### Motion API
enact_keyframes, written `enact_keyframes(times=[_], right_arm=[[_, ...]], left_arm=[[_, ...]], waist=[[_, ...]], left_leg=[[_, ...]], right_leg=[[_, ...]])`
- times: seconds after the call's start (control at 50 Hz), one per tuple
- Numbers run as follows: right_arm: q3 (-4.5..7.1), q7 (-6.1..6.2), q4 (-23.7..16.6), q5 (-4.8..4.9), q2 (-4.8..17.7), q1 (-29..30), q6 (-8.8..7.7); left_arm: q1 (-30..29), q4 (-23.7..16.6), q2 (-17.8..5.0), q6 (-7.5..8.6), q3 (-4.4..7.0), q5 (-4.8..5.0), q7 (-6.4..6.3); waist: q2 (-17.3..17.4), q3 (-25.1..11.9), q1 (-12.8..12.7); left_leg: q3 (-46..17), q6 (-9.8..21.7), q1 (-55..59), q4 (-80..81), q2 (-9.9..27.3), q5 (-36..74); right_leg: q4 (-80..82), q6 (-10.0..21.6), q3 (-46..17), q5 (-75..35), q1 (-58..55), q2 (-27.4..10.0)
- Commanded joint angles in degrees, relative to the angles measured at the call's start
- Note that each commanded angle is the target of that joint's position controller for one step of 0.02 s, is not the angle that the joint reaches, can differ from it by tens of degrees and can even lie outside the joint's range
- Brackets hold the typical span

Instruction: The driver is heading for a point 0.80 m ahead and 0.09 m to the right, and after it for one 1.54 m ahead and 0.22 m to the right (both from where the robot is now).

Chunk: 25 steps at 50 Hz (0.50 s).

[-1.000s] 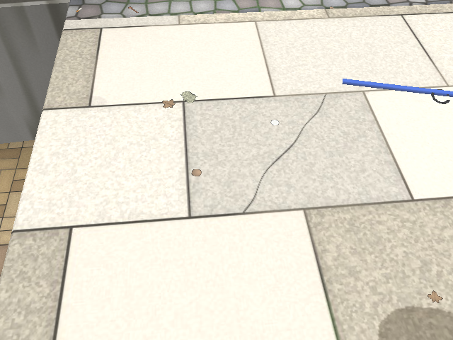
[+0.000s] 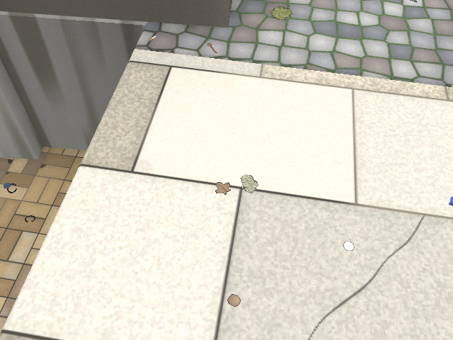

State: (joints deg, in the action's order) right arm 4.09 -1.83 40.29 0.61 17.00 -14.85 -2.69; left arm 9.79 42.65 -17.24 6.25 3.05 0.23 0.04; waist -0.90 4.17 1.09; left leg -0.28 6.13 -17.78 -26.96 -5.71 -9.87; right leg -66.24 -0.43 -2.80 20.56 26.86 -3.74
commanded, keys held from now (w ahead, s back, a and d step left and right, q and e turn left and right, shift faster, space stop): w+q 0.12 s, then w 0.06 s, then w+e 0.82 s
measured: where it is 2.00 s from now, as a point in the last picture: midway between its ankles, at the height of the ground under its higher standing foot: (288, 165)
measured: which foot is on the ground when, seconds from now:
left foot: down 0.00-0.36, up 0.38-0.80, down 0.82-1.00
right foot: up 0.00-0.32, down 0.34-0.82, up 0.84-1.00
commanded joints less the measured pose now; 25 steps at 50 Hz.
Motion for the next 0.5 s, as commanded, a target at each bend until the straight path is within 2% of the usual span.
enact_keyframes(times=[0.02, 0.06, 0.1, 0.14, 0.2, 0.24, 0.28, 0.3, 0.32, 0.34, 0.36, 0.38, 0.4, 0.42, 0.44, 0.46, 0.5], right_arm=[[1.85, 1.01, -4.7, -0.1, 7.5, 1.4, -1.44], [2.27, 1.85, -4.0, 0.13, 9.1, -0.1, -1.34], [2.39, 2.43, -3.4, 0.45, 9.4, -1.5, -0.94], [2.32, 2.73, -2.8, 0.49, 9.4, -2.9, -0.57], [1.94, 2.7, -0.9, 0.58, 8.5, -6.1, -0.52], [1.85, 2.67, 0.0, 0.31, 8.3, -7.0, -0.44], [2.04, 2.63, 0.7, 0.03, 8.9, -7.0, -0.14], [2.03, 2.62, 0.7, 0.05, 9.0, -6.0, 0.01], [1.66, 2.66, 0.6, -0.13, 8.3, -5.5, 0.2], [0.82, 2.91, -0.4, -0.87, 6.8, -5.4, 0.31], [-0.2, 2.82, -1.3, -0.45, 3.7, -12.0, -0.5], [-0.47, 2.58, -1.6, -0.59, 5.0, -11.0, -1.38], [0.36, 2.12, -2.6, 0.58, 8.4, -4.8, -2.08], [0.09, 1.9, -3.7, 0.57, 8.1, 0.1, -2.77], [0.12, 1.76, -4.4, -0.45, 7.4, 2.8, -3.31], [0.34, 1.79, -4.5, -1.3, 7.1, 2.6, -3.51], [0.09, 1.77, -4.6, -1.77, 5.5, 1.4, -3.4]], left_arm=[[1.7, -3.6, -6.1, -0.16, 1.77, -1.13, -0.19], [-2.0, -4.9, -4.5, -0.73, 1.16, -1.24, -0.3], [-6.5, -5.9, -3.2, -0.66, 0.53, -1.11, -0.08], [-9.9, -6.5, -2.6, -0.32, 0.14, -0.61, 0.49], [-12.5, -7.1, -3.5, 0.47, 0.21, 0.03, 1.52], [-12.8, -7.2, -4.6, 0.82, 0.54, 0.09, 2.03], [-11.5, -7.2, -5.5, 0.94, 0.88, 0.22, 2.2], [-8.6, -6.6, -6.4, 1.01, 1.36, 0.21, 2.1], [-2.4, -4.7, -7.9, 1.1, 2.33, 0.0, 1.9], [6.4, -3.2, -10.3, 1.13, 2.98, -0.47, 1.86], [12.3, -2.1, -15.5, 0.69, 4.41, -0.82, 2.1], [13.3, -1.0, -11.8, 0.4, 3.52, 1.17, 2.81], [10.1, -1.7, -8.4, 0.09, 2.49, 1.68, 2.64], [7.5, -2.7, -7.4, -0.44, 2.12, 0.76, 2.34], [5.8, -2.9, -6.6, -0.85, 1.74, 0.33, 2.2], [5.1, -3.2, -5.8, -0.88, 1.38, -0.08, 1.9], [5.0, -3.4, -5.7, -1.09, 1.34, 0.13, 1.36]], waist=[[2.4, -6.5, -2.0], [2.4, -4.7, -1.1], [3.9, -3.9, 0.6], [5.2, -3.8, 2.3], [6.0, -3.5, 4.0], [6.8, -2.9, 4.1], [8.0, -2.2, 3.1], [8.3, -3.3, 1.3], [7.2, -7.4, -1.8], [3.7, -15.5, -5.5], [-10.8, -22.8, -4.0], [-14.5, -22.0, -4.5], [-8.3, -13.0, -5.3], [-2.9, -8.4, -5.2], [-0.1, -4.3, -4.1], [-0.8, -4.0, -2.6], [-3.7, -5.1, -1.2]], left_leg=[[-19.3, 11.6, 8.6, 13.9, 15.3, 15.7], [-16.0, 10.7, 5.8, 14.4, 13.5, 17.0], [-13.6, 8.4, 4.0, 13.8, 10.9, 13.5], [-13.0, 6.7, 3.3, 13.3, 10.2, 9.1], [-15.1, 6.1, 7.4, 11.7, 12.8, 5.7], [-16.6, 5.7, 12.6, 9.5, 15.5, 7.2], [-17.1, 5.0, 16.8, 7.6, 17.6, 13.9], [-15.8, 4.1, 18.0, 4.2, 17.0, 22.7], [-12.8, 2.9, 18.2, -3.6, 14.3, 32.4], [-9.8, 1.0, 12.1, -17.1, 11.6, 28.4], [-4.5, -4.3, -8.4, -38.4, 2.6, 4.8], [-7.0, -5.2, -20.5, -45.1, 1.1, -21.2], [-8.4, -4.7, -26.0, -47.8, 4.7, -17.9], [-7.0, -4.3, -25.7, -45.9, 6.7, -13.8], [-6.1, -4.5, -25.2, -41.4, 8.2, -11.1], [-6.1, -4.8, -22.3, -37.1, 9.7, -8.5], [-5.0, -6.4, -18.8, -31.6, 9.9, -7.2]], right_leg=[[5.9, -1.8, -1.4, -4.3, 7.6, -2.4], [13.4, -3.5, -0.4, -10.0, 8.0, -1.4], [23.1, -4.1, -0.1, -18.4, 6.0, 0.3], [30.8, -4.2, 0.6, -25.0, 2.9, 2.1], [35.4, -2.9, 0.0, -28.4, 2.0, 2.1], [37.1, -0.8, 0.0, -25.2, 3.8, 1.7], [37.7, 1.7, 1.1, -19.2, 4.0, 1.9], [39.0, 3.2, 2.6, -17.0, 0.5, 3.1], [40.1, 5.3, 3.8, -18.2, -7.8, 4.5], [37.9, 9.0, -3.7, -21.6, -22.4, -1.4], [41.0, 18.9, -28.4, -13.5, -42.3, -13.0], [49.7, 20.8, -43.8, 0.2, -46.3, -15.7], [50.6, 18.0, -38.4, 5.9, -40.3, -14.8], [51.4, 16.3, -31.9, 2.7, -33.2, -12.2], [52.5, 15.7, -27.2, -3.2, -27.0, -9.9], [53.3, 15.0, -24.2, -8.6, -23.8, -8.0], [54.3, 15.4, -20.6, -15.9, -21.1, -5.7]])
